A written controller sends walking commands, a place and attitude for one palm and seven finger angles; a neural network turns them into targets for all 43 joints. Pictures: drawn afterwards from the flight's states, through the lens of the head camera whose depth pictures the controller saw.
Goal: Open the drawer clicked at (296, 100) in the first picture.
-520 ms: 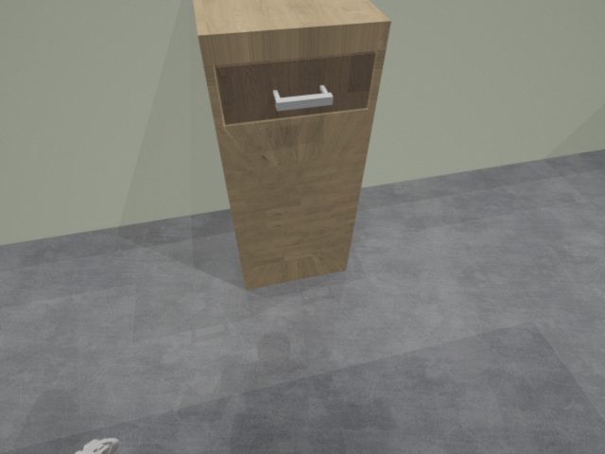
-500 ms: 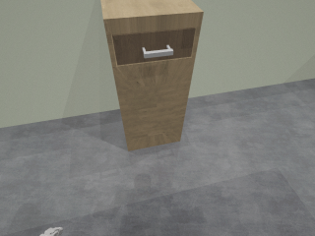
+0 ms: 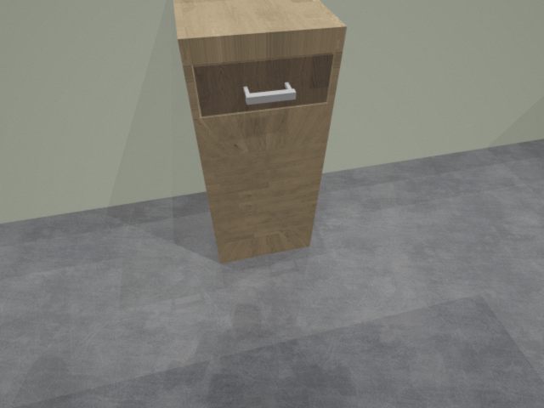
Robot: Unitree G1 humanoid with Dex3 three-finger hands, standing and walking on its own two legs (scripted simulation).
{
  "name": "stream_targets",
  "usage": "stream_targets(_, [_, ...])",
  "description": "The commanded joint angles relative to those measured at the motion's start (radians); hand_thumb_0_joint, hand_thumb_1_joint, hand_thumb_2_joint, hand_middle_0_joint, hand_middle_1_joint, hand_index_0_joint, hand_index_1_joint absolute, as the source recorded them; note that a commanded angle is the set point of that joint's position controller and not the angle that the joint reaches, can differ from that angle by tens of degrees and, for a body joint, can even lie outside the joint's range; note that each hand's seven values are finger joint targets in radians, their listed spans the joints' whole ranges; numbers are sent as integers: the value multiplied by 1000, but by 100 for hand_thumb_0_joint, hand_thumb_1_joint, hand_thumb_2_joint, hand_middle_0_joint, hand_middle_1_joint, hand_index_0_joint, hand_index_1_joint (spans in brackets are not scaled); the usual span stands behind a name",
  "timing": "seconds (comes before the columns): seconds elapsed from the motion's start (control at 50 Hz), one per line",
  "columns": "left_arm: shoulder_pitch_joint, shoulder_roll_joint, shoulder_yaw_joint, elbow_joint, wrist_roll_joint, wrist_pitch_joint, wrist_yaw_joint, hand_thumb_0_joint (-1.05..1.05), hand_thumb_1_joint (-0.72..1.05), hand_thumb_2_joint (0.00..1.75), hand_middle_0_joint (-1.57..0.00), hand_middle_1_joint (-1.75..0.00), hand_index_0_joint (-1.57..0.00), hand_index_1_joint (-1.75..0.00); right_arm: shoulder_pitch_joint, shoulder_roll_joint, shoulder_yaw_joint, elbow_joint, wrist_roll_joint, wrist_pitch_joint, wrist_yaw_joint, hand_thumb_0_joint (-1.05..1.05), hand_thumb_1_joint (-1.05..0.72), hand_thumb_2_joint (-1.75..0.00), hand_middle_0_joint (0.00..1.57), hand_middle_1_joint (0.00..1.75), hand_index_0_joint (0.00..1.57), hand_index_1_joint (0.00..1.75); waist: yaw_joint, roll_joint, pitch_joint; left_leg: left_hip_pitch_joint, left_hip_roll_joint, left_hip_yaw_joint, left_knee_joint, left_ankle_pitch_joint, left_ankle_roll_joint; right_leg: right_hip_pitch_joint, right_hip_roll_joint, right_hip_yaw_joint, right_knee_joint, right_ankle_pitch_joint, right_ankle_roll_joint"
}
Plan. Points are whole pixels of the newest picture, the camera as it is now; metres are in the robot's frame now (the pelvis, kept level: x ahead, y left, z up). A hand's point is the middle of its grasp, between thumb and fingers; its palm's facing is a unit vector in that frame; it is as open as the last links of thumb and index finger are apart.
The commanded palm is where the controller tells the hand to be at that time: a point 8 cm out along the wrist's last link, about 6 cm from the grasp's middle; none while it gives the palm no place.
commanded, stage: stand and wait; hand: left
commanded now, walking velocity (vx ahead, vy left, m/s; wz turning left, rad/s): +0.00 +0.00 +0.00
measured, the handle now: (268, 92) +0.85 +0.07 +0.04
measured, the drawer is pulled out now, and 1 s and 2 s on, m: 0.00 0.00 0.00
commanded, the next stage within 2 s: look at it before walking up in 0.42 s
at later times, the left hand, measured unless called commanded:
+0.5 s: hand out of the picture +0.07 +0.24 -0.15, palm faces -0.02 -0.94 -0.34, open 7.4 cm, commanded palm none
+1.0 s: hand out of the picture +0.06 +0.24 -0.15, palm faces -0.02 -0.94 -0.34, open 7.4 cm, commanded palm none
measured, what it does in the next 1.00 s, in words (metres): stands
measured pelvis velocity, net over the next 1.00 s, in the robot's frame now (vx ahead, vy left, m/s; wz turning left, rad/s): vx -0.01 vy -0.01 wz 0.00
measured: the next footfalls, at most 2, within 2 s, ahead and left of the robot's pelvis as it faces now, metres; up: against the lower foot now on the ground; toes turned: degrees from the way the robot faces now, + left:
left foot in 1.98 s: +0.04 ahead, +0.11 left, +0.00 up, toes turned -26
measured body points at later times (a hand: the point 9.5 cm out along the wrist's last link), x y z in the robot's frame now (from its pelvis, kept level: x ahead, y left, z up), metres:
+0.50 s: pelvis -0.01 -0.01 +0.00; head -0.02 -0.01 +0.45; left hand +0.07 +0.29 -0.13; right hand +0.06 -0.30 -0.13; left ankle -0.02 +0.12 -0.74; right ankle -0.01 -0.13 -0.74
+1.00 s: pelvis -0.01 -0.01 +0.00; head -0.01 -0.01 +0.45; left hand +0.06 +0.29 -0.13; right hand +0.07 -0.31 -0.13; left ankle -0.02 +0.12 -0.74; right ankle -0.01 -0.13 -0.74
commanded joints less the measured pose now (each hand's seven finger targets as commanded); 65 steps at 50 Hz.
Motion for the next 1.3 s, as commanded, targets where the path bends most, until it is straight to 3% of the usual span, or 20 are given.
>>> stream_targets(0.0, [-55, 206, 44, -64, -1, -29, 10, 0, 90, 90, -20, -30, -20, -30, -57, -198, -42, -59, 1, -32, -11, 0, -90, -90, 20, 30, 20, 30, -8, -3, -72, 13, 120, -92, -69, 228, 31, 25, -103, 77, -63, 242, -47])
stream_targets(0.18, [-59, 209, 41, -41, 0, -29, 8, 0, 90, 90, -20, -30, -20, -30, -47, -202, -37, -29, 1, -29, -8, 0, -90, -90, 20, 30, 20, 30, -7, -11, -29, -5, 120, -97, -100, 148, 26, 0, -102, 90, -100, 158, -46])
stream_targets(0.42, [-61, 207, 40, -37, 0, -31, 7, 0, 90, 90, -20, -30, -20, -30, -38, -201, -36, -17, 0, -31, -6, 0, -90, -90, 20, 30, 20, 30, -8, -10, -37, -2, 121, -101, -109, 130, 22, -10, -98, 100, -119, 115, -45])
stream_targets(0.68, [-54, 206, 41, -35, 0, -35, 8, 0, 90, 90, -20, -30, -20, -30, -39, -202, -35, -15, 2, -33, -7, 0, -90, -90, 20, 30, 20, 30, -9, -5, -53, 16, 127, -96, -105, 180, 20, 5, -100, 98, -114, 187, -46])
stream_targets(0.92, [-51, 206, 40, -29, 0, -33, 6, 0, 90, 90, -20, -30, -20, -30, -41, -204, -33, -12, 3, -33, -7, 0, -90, -90, 20, 30, 20, 30, -8, -5, -45, 19, 129, -101, -120, 166, 21, 5, -97, 95, -124, 163, -41])
stream_targets(1.14, [-52, 210, 44, -36, 0, -31, 7, 0, 90, 90, -20, -30, -20, -30, -40, -209, -38, -15, 0, -33, -12, 0, -90, -90, 20, 30, 20, 30, -11, 4, -54, 57, 138, -77, -97, 236, 16, 1, -94, 105, -104, 274, -47])
stream_targets(1.2, [6, 103, 35, -42, 1, 2, 12, 0, 90, 90, -20, -30, -20, -30, 29, -93, -27, -20, -1, -13, -18, 0, -90, -90, 20, 30, 20, 30, -15, -2, -53, 54, 147, -24, -39, 248, 0, -46, -85, 117, -33, 337, -35])
stream_targets(1.28, [32, 92, 51, -96, 6, 27, 6, 0, 90, 90, -20, -30, -20, -30, 51, -111, -54, -78, -4, 7, -27, 0, -90, -90, 20, 30, 20, 30, -16, 49, -27, 34, 200, -30, -20, 197, 25, -155, -33, 108, 93, 271, -27])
